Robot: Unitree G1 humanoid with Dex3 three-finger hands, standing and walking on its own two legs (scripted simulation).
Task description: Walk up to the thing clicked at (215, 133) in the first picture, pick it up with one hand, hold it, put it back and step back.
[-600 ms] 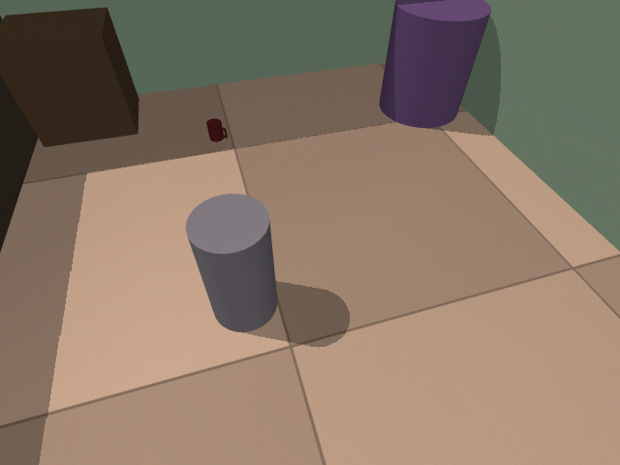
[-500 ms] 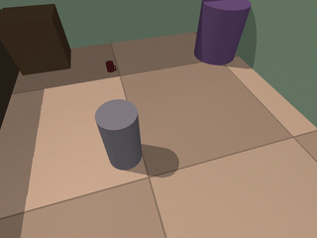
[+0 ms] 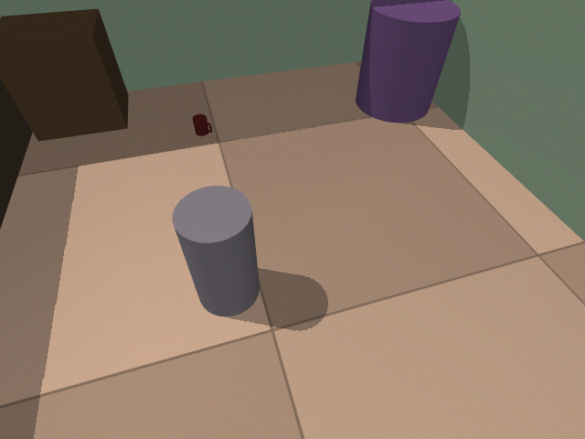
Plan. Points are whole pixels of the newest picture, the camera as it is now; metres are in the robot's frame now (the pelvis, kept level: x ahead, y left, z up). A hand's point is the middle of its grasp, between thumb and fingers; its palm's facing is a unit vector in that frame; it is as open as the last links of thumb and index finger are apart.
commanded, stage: stand
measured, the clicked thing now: (203, 125) +1.87 +0.58 -0.73
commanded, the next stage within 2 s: walk up in 0.52 s
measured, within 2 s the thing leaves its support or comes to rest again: neither
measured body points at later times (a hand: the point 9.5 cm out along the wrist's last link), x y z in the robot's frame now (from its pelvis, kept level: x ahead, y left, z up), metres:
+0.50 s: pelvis +0.01 +0.00 +0.00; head +0.02 +0.00 +0.45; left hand +0.08 +0.30 -0.13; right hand +0.08 -0.30 -0.13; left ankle +0.00 +0.13 -0.75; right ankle +0.00 -0.11 -0.75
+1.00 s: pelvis -0.02 +0.01 -0.03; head +0.02 -0.01 +0.42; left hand +0.15 +0.30 -0.14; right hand -0.02 -0.33 -0.14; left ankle +0.00 +0.13 -0.75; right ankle -0.03 -0.10 -0.75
